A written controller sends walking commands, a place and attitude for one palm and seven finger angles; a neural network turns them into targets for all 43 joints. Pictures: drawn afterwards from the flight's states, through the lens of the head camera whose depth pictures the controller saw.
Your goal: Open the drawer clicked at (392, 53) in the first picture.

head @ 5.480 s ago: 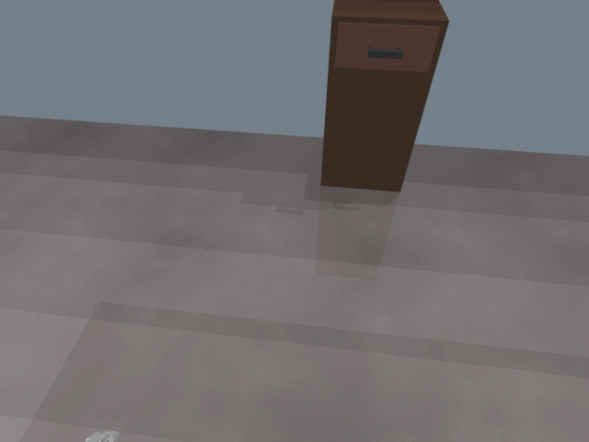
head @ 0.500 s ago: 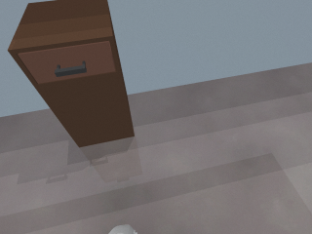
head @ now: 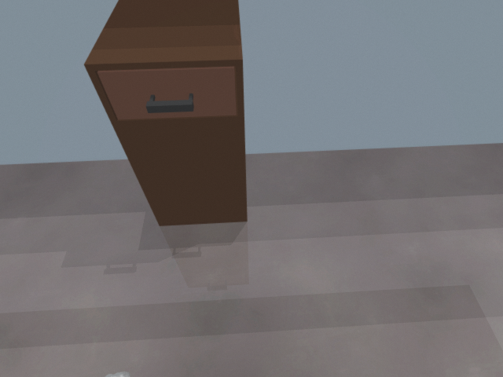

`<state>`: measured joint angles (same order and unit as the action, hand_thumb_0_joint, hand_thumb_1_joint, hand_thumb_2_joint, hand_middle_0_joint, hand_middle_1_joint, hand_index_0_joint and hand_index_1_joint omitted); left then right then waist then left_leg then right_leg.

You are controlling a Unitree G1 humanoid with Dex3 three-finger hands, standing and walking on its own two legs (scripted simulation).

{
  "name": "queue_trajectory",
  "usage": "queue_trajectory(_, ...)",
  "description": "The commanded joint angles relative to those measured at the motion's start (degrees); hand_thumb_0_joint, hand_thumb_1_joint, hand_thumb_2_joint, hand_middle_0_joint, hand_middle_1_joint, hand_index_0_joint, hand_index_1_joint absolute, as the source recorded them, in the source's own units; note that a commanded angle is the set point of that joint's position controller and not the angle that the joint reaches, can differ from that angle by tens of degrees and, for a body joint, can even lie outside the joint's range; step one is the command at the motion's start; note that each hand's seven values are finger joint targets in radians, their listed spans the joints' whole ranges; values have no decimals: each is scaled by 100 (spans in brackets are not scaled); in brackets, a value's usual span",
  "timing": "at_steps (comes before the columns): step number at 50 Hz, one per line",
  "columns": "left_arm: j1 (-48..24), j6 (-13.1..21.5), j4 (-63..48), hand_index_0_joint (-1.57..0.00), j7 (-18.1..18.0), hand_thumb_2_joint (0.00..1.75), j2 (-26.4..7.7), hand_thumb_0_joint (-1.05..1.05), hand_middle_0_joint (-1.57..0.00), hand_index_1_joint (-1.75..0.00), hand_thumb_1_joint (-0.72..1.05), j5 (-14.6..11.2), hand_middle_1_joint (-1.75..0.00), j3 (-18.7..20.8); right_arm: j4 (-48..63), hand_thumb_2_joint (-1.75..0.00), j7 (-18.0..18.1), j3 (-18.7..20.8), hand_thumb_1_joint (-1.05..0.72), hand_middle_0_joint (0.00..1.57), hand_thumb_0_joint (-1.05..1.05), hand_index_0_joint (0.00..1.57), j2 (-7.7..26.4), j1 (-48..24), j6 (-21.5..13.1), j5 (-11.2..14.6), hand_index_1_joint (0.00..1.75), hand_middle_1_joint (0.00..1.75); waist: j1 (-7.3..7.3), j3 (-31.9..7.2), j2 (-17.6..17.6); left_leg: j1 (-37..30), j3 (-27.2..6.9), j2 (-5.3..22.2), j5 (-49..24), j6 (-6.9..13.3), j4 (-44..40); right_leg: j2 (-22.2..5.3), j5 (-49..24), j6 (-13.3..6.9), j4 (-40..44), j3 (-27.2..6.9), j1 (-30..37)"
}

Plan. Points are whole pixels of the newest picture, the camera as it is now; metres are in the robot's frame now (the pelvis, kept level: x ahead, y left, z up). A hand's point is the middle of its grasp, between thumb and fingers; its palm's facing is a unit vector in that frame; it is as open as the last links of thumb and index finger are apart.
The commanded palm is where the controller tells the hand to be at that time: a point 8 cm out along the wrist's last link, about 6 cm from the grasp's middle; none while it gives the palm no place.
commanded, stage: take the last steps up to it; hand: left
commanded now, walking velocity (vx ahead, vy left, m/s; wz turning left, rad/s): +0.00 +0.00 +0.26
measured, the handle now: (171, 101) +0.80 +0.27 -0.06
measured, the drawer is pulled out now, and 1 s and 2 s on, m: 0.00 0.00 0.00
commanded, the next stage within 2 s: come to a stop and stand still in 0.98 s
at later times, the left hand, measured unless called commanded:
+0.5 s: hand out of the picture -0.05 +0.17 -0.16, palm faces +0.22 -0.96 -0.19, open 7.4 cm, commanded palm none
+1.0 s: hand (153, 276) +0.33 +0.23 -0.16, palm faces +0.07 -0.97 -0.22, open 7.4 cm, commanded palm none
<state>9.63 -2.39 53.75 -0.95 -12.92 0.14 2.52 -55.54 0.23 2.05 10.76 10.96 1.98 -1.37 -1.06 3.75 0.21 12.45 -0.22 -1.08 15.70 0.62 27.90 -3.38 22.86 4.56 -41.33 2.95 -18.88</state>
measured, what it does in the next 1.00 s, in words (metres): walks ahead: right foot, then left foot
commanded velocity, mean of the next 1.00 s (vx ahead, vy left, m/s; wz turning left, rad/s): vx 0.27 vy -0.01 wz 0.02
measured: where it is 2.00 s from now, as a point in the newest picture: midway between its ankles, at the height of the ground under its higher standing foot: (241, 363)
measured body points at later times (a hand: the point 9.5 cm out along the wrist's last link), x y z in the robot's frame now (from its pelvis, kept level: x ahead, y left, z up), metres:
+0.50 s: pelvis +0.05 +0.01 +0.01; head +0.06 +0.02 +0.46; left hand -0.06 +0.23 -0.15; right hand +0.14 -0.22 -0.15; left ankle +0.06 +0.15 -0.72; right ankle +0.00 -0.11 -0.74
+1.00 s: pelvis +0.23 +0.04 -0.01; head +0.25 +0.02 +0.44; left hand +0.33 +0.28 -0.15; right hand +0.14 -0.17 -0.17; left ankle +0.07 +0.15 -0.74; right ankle +0.35 -0.05 -0.73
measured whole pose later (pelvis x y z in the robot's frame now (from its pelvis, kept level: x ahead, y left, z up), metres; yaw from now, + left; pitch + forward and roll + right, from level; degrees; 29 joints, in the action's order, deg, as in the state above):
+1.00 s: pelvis +0.23 +0.04 -0.01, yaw +5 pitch -1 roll +2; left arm 6.1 1.2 57.1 1.2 -10.8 0.9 3.2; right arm -66.3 1.5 1.5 6.6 25.9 -2.6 -1.7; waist -3.3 3.6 0.0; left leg -4.6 9.1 2.1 25.1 -2.1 22.2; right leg -4.1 11.2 -1.7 -37.0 7.0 -27.2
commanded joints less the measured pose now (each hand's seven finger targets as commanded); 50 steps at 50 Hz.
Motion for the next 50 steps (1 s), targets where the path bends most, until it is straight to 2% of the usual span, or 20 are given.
queue_trajectory(1, 748, 297, -142, -20, -98, 90, -722, 0, -20, -30, 90, 67, -30, 148, 289, -90, 14, 294, -90, 20, 0, 20, 890, 73, -141, 105, 30, 30, 262, -826, 54, 362, -875, 840, -1853, 225, 427, -450, -1963, -193, 2127, -401, 1646)
queue_trajectory(2, 829, 360, -75, -20, -143, 90, -1124, 0, -20, -30, 90, 138, -30, 217, 358, -90, -14, 204, -90, 20, 0, 20, 493, 172, -162, 132, 30, 30, 238, -865, -1331, 1328, -61, 112, 257, -167, 1251, -1725, -3269, -706, 2147, -1564, 2218)
queue_trajectory(3, 991, 367, -98, -20, -117, 90, -1221, 0, -20, -30, 90, 95, -30, 214, 421, -90, 26, 223, -90, 20, 0, 20, 603, 26, -55, 89, 30, 30, 402, -858, -1571, 1314, -232, 43, 1874, -211, 2100, -2291, -3391, -1237, 2375, -1894, 1654)
queue_trajectory(4, 881, 359, -94, -20, -110, 90, -1091, 0, -20, -30, 90, 98, -30, 222, 374, -90, 17, 262, -90, 20, 0, 20, 671, -92, 29, 43, 30, 30, 404, -514, -1602, 1390, -409, 173, 1793, -177, 2782, -2147, -2290, -1363, 2664, -1960, 1081)
queue_trajectory(5, 664, 349, -109, -20, -90, 90, -925, 0, -20, -30, 90, 96, -30, 180, 242, -90, -18, 278, -90, 20, 0, 20, 674, -35, 47, 23, 30, 30, 294, -177, -1122, 1649, -360, 206, 1334, -183, 3325, -1882, -1209, -1320, 2863, -1806, 969)
queue_trajectory(7, 464, 388, -116, -20, -63, 90, -667, 0, -20, -30, 90, 103, -30, 146, 40, -90, -116, 289, -90, 20, 0, 20, 603, 172, 16, -26, 30, 30, 160, 94, -745, 1887, -213, 398, 560, -221, 3654, -1476, -362, -1013, 2974, -1124, 920)
queue_trajectory(12, 1076, 546, 152, -20, -33, 90, -421, 0, -20, -30, 90, 127, -30, 118, -21, -90, -182, 276, -90, 20, 0, 20, 474, 100, -56, -55, 30, 30, 302, 179, -776, 2101, 35, 579, -51, -294, 3270, -1372, -75, -989, 3275, -837, 1198)
queue_trajectory(20, 1625, 607, 660, -20, 7, 90, -569, 0, -20, -30, 90, 175, -30, 115, 104, -90, -230, 146, -90, 20, 0, 20, 304, -409, -211, -1, 30, 30, 444, 196, -900, 1731, 450, 628, 203, -166, 1503, -1535, -440, -1246, 3245, -603, 1421)
queue_trajectory(23, 1502, 551, 772, -20, 19, 90, -633, 0, -20, -30, 90, 167, -30, 151, 28, -90, -217, 101, -90, 20, 0, 20, 243, -158, -304, 23, 30, 30, 295, 125, -931, 787, 713, 460, 217, -59, 670, -1392, -354, -1183, 2910, -334, 1011)
queue_trajectory(25, 1428, 501, 856, -20, 32, 90, -525, 0, -20, -30, 90, 115, -30, 127, -213, -90, -155, 102, -90, 20, 0, 20, 329, 455, -384, 24, 30, 30, -10, 19, -564, -623, 991, 294, -199, -57, -123, -1061, -229, -962, 2333, 9, 235)
queue_trajectory(26, 1398, 484, 847, -20, 57, 90, -331, 0, -20, -30, 90, 112, -30, 90, -394, -90, -93, 169, -90, 20, 0, 20, 610, 1065, -425, 24, 30, 30, -275, -242, 178, -1499, 606, 545, 115, 28, -394, -790, -226, -806, 1394, 240, -215)
queue_trajectory(27, 1385, 480, 719, -20, 96, 90, 26, 0, -20, -30, 90, 78, -30, 32, -558, -90, -19, 296, -90, 20, 0, 20, 1134, 1720, -472, -52, 30, 30, -505, -430, 1421, -2108, -1162, 1839, 690, 462, -988, -193, 308, -539, -206, 763, -1168)
queue_trajectory(28, 1087, 498, 461, -20, 87, 90, 60, 0, -20, -30, 90, 117, -30, -7, -631, -90, 19, 341, -90, 20, 0, 20, 1437, 2134, -435, -43, 30, 30, -600, -354, 1630, -2013, -2310, 2556, 1105, 915, -1616, 89, 1168, -518, -1425, 533, -1818)
queue_trajectory(29, 769, 473, 436, -20, 59, 90, 16, 0, -20, -30, 90, 134, -30, 12, -670, -90, 84, 311, -90, 20, 0, 20, 1296, 1970, -442, -32, 30, 30, -588, -162, 1502, -1634, -2309, 2608, 1248, 993, -1818, -133, 953, -581, -2243, 89, -2060)
queue_trajectory(32, 877, 468, 653, -20, 185, 90, 55, 0, -20, -30, 90, 148, -30, 69, -429, -90, 114, 111, -90, 20, 0, 20, 562, 1054, -551, 12, 30, 30, -89, 304, 566, -660, -970, 2004, 74, 780, -1876, -513, -319, -524, -2412, -100, -1715)
queue_trajectory(36, 1029, 373, 702, -20, 189, 90, 159, 0, -20, -30, 90, 140, -30, 70, -505, -90, 159, 77, -90, 20, 0, 20, 414, 1164, -690, 52, 30, 30, 124, 177, 544, -873, -184, 1700, -2009, 835, -1763, -440, -831, -355, -2137, 16, -1643)
queue_trajectory(41, 224, 333, 359, -20, 217, 90, 108, 0, -20, -30, 90, 120, -30, 86, -666, -90, 172, 93, -90, 20, 0, 20, 416, 1472, -683, 29, 30, 30, 46, 416, 654, -1123, 115, 1631, -2680, 846, -1670, -396, -1149, -355, -1117, 140, -1887)
queue_trajectory(46, -406, 364, 80, -20, 215, 90, 102, 0, -20, -30, 90, 87, -30, 77, -793, -90, 169, 131, -90, 20, 0, 20, 498, 1611, -601, -38, 30, 30, -94, 619, 588, -922, 204, 1761, -3018, 767, -1304, -157, -1028, -602, 142, 324, -1084)
queue_trajectory(49, 791, 456, 409, -20, 192, 90, -100, 0, -20, -30, 90, 115, -30, 155, -794, -90, 164, 149, -90, 20, 0, 20, 645, 1378, -557, 6, 30, 30, 487, -70, 407, -749, 547, 1493, -3764, 513, 139, 263, -1439, -763, 896, 623, 672)
queue_trajectory(50, 1542, 537, 634, -20, 152, 90, -409, 0, -20, -30, 90, 141, -30, 238, -798, -90, 127, 137, -90, 20, 0, 20, 556, 1407, -572, 59, 30, 30, 802, -508, 21, -108, 711, 1191, -3129, 330, 1285, -25, -1859, -884, 1088, 235, 1887)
